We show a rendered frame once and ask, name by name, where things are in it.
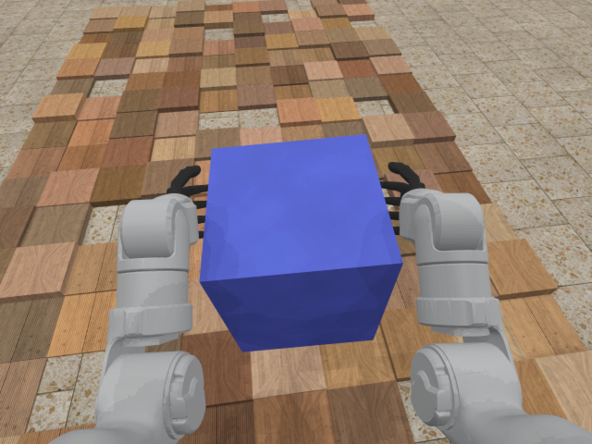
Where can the right robot forearm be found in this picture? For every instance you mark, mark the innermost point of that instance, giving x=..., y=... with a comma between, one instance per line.
x=448, y=230

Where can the left robot upper arm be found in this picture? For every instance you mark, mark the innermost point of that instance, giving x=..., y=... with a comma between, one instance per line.
x=146, y=398

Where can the carton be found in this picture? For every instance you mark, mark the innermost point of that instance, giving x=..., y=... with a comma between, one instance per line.
x=298, y=246

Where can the left robot forearm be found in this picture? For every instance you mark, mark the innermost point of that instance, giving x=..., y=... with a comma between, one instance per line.
x=153, y=257

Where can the robot left hand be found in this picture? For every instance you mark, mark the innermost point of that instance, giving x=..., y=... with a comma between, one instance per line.
x=178, y=183

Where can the right robot upper arm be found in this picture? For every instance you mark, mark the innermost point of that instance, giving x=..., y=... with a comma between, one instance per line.
x=470, y=392

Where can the robot right hand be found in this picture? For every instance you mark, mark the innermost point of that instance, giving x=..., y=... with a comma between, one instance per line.
x=414, y=183

